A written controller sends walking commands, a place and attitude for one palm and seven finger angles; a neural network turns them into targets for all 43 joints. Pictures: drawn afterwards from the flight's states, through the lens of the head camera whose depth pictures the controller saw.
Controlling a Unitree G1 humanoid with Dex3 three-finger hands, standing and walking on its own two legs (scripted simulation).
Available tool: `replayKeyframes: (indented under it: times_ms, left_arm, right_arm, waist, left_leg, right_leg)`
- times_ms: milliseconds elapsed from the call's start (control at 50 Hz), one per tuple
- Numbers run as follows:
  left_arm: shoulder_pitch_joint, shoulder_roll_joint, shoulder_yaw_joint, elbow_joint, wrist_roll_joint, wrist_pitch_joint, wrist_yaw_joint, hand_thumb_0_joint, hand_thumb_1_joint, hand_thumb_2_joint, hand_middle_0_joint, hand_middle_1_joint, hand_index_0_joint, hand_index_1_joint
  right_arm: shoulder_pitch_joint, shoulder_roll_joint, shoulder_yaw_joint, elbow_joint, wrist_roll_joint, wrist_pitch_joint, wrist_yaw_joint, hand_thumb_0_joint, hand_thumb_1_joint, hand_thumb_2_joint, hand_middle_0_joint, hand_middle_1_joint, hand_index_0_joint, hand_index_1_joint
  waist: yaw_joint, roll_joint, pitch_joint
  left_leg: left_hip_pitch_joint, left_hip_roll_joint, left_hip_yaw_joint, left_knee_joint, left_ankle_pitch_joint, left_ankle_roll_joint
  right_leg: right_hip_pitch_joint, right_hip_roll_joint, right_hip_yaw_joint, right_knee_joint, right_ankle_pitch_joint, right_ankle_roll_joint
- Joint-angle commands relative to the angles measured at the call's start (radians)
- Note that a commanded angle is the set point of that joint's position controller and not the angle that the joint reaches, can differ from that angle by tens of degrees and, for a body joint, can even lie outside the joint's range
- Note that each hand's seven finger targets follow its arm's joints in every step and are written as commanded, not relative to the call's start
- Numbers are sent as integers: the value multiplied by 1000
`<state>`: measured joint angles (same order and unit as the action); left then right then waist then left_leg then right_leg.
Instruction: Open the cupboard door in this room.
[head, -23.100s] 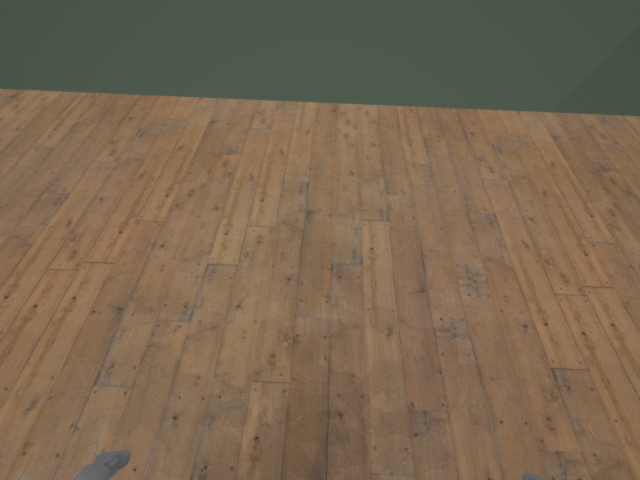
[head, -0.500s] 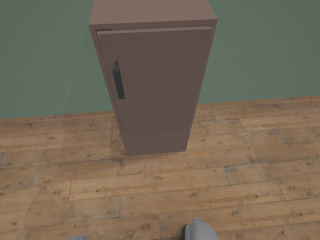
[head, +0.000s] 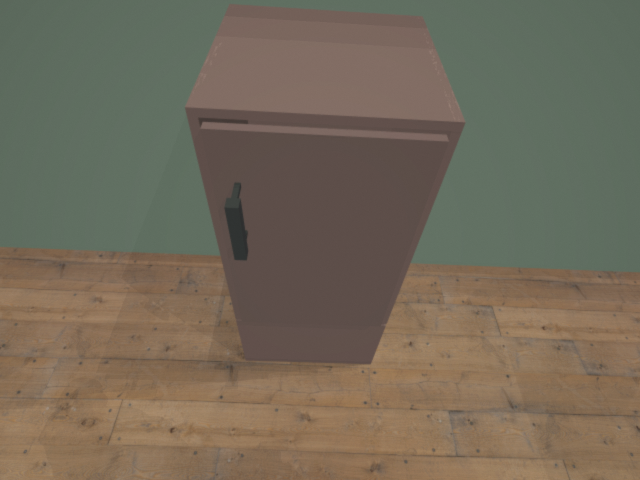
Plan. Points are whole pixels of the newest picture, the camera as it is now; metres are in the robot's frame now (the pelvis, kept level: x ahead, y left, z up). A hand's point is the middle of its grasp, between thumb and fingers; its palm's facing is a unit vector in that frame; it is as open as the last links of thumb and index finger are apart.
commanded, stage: come to a stop and stand still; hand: left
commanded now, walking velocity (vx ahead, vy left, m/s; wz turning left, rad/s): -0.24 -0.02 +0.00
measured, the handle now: (239, 222) +0.51 +0.19 -0.03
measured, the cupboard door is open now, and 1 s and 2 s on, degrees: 0 0 0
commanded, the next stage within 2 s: look again from close up in 1.46 s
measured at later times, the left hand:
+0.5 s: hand out of the picture +0.00 +0.12 -0.17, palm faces +0.06 -0.97 -0.25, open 7.4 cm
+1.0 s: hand out of the picture -0.11 +0.09 -0.17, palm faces +0.06 -0.98 -0.18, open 7.4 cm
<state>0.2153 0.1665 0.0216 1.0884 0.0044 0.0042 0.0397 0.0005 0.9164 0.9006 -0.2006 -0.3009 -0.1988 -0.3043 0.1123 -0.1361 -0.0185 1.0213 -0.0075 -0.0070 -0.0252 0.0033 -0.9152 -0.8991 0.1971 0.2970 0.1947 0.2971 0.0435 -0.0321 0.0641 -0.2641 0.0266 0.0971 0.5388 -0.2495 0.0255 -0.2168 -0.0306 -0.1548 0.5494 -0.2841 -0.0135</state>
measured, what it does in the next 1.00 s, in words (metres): walks backwards: right foot, then left foot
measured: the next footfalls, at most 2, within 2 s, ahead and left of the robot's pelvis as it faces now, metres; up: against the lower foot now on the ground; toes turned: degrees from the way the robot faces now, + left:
right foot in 0.26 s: +0.01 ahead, -0.16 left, +0.00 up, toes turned -4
left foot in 0.52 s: +0.02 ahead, +0.03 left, +0.01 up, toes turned +5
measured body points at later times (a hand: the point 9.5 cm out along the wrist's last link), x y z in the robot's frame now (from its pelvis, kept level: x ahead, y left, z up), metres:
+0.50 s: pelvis -0.06 -0.07 -0.01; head -0.07 -0.08 +0.44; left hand -0.01 +0.17 -0.15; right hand +0.01 -0.31 -0.16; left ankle -0.02 +0.04 -0.73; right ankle -0.03 -0.15 -0.73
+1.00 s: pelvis -0.12 -0.08 +0.00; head -0.14 -0.08 +0.45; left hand -0.12 +0.15 -0.16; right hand -0.17 -0.29 -0.16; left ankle -0.03 +0.03 -0.73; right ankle -0.04 -0.15 -0.73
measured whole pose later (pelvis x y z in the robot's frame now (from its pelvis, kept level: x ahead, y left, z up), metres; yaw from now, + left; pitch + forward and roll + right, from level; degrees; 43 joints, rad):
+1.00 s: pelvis -0.12 -0.08 +0.00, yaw +1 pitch -3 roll +0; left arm 0.32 0.16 0.03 1.05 0.01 0.03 0.02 0.00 0.91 0.90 -0.20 -0.30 -0.20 -0.30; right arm 0.42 -0.12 -0.01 1.07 -0.03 0.03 -0.02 0.01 -0.91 -0.90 0.20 0.30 0.20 0.30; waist -0.02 -0.01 0.00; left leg -0.34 0.01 0.04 0.53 -0.29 0.04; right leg -0.31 0.04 -0.11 0.51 -0.31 -0.05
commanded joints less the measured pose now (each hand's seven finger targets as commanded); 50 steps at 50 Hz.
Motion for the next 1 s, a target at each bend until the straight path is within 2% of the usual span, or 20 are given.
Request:
replayKeyframes:
  times_ms: [0,100,200,220,240,260,280,300,320,360,480,520,540,580,620,680,720,780,880,980]
  left_arm:
    - [49,110,25,-60,2,16,5,0,900,900,-200,-300,-200,-300]
    - [63,85,40,-79,6,23,3,0,900,900,-200,-300,-200,-300]
    - [121,74,35,-82,12,9,-5,0,900,900,-200,-300,-200,-300]
    - [196,98,19,-75,12,-19,21,0,900,900,-200,-300,-200,-300]
    - [112,180,42,-159,30,-27,26,0,900,900,-200,-300,-200,-300]
    - [127,180,42,-169,32,-40,28,0,900,900,-200,-300,-200,-300]
    - [129,202,44,-172,32,-53,27,0,900,900,-200,-300,-200,-300]
    - [143,185,47,-176,31,-55,26,0,900,900,-200,-300,-200,-300]
    - [138,177,48,-182,29,-53,27,0,900,900,-200,-300,-200,-300]
    - [81,154,37,-208,30,-43,28,0,900,900,-200,-300,-200,-300]
    - [23,152,26,-241,19,0,12,0,900,900,-200,-300,-200,-300]
    - [60,107,18,-239,9,10,6,0,900,900,-200,-300,-200,-300]
    - [85,104,18,-230,9,7,5,0,900,900,-200,-300,-200,-300]
    - [136,99,18,-193,22,8,0,0,900,900,-200,-300,-200,-300]
    - [175,87,14,-168,20,0,-9,0,900,900,-200,-300,-200,-300]
    - [124,118,15,-169,15,-14,-10,0,900,900,-200,-300,-200,-300]
    - [86,131,19,-171,10,-20,-8,0,900,900,-200,-300,-200,-300]
    - [57,126,17,-156,8,-22,-6,0,900,900,-200,-300,-200,-300]
    - [86,116,23,-122,12,-3,-8,0,900,900,-200,-300,-200,-300]
    - [176,64,24,-78,14,10,-21,0,900,900,-200,-300,-200,-300]
  right_arm:
    - [105,-179,-43,-18,-9,11,-25,0,-900,-900,200,300,200,300]
    - [54,-213,-74,-50,-18,27,-21,0,-900,-900,200,300,200,300]
    - [22,-208,-84,-57,-13,30,-4,0,-900,-900,200,300,200,300]
    - [-7,-248,-88,-105,24,0,-5,0,-900,-900,200,300,200,300]
    - [57,-143,-72,-155,12,4,25,0,-900,-900,200,300,200,300]
    - [38,-112,-62,-165,-5,9,29,0,-900,-900,200,300,200,300]
    - [44,-90,-54,-168,-7,13,30,0,-900,-900,200,300,200,300]
    - [31,-82,-54,-157,-6,22,32,0,-900,-900,200,300,200,300]
    - [33,-89,-53,-167,0,26,30,0,-900,-900,200,300,200,300]
    - [53,-84,-48,-174,6,35,22,0,-900,-900,200,300,200,300]
    - [219,-94,-32,-110,-8,27,25,0,-900,-900,200,300,200,300]
    - [228,-156,-31,-114,-27,17,17,0,-900,-900,200,300,200,300]
    - [192,-166,-30,-121,-30,17,15,0,-900,-900,200,300,200,300]
    - [128,-161,-25,-127,-25,12,14,0,-900,-900,200,300,200,300]
    - [130,-145,-20,-124,-23,10,11,0,-900,-900,200,300,200,300]
    - [219,-101,-10,-91,-20,17,12,0,-900,-900,200,300,200,300]
    - [286,-81,-6,-55,-19,18,13,0,-900,-900,200,300,200,300]
    - [346,-66,-1,-13,-17,17,13,0,-900,-900,200,300,200,300]
    - [372,-76,-4,14,-25,24,12,0,-900,-900,200,300,200,300]
    - [307,-107,-13,11,-28,22,0,0,-900,-900,200,300,200,300]
  waist:
    - [-46,247,-42]
    - [-41,122,-140]
    - [-21,139,-183]
    - [17,-81,-268]
    - [-30,-307,-201]
    - [-11,-169,-182]
    - [-18,7,-202]
    - [-23,-53,-178]
    - [-28,-143,-159]
    - [-52,-196,-87]
    - [-98,-5,56]
    - [-70,204,84]
    - [-42,211,89]
    - [2,239,58]
    - [9,123,14]
    - [-45,-39,11]
    - [-76,-84,-26]
    - [-98,-57,-31]
    - [-82,26,58]
    - [-25,153,18]
  left_leg:
    - [148,312,-242,-194,894,156]
    - [236,306,-200,-122,829,181]
    - [153,230,-145,-72,549,104]
    - [203,209,-119,152,551,28]
    - [-117,27,-27,239,-69,-16]
    - [-198,-12,-51,350,-227,-20]
    - [-201,-7,-66,342,-223,-26]
    - [-238,-13,-66,410,-205,-21]
    - [-256,-12,-83,456,-205,-16]
    - [-207,-1,-90,425,-190,-19]
    - [137,3,-48,7,-75,-6]
    - [-49,147,-273,-211,-295,77]
    - [-208,187,-336,-296,-425,105]
    - [-336,165,-312,-325,-472,93]
    - [-295,118,-235,-255,-405,68]
    - [-139,31,-115,-92,-222,22]
    - [-19,6,-74,3,-107,11]
    - [69,7,-73,-3,-80,12]
    - [-44,31,-135,-94,-241,27]
    - [-287,111,-246,-298,-432,54]
  right_leg:
    - [-130,-37,127,278,-270,35]
    - [-204,-14,156,390,-261,48]
    - [-22,-14,98,18,-27,50]
    - [-30,-67,226,-232,184,44]
    - [85,-218,379,-167,511,-10]
    - [132,-274,412,-81,795,-86]
    - [177,-287,367,-42,861,-134]
    - [180,-235,336,-35,890,-134]
    - [162,-232,328,-33,871,-146]
    - [29,-228,279,-82,676,-165]
    - [-375,-123,242,-180,-330,-80]
    - [-287,-6,173,-73,-284,-15]
    - [-136,17,136,-38,-197,-8]
    - [34,15,132,23,-120,-18]
    - [61,-4,174,-62,-134,-21]
    - [-101,-110,330,-279,-365,-65]
    - [-174,-155,367,-348,-387,-81]
    - [-235,-136,301,-346,-359,-71]
    - [-276,-82,245,-293,-415,-45]
    - [-23,32,111,-4,-209,-10]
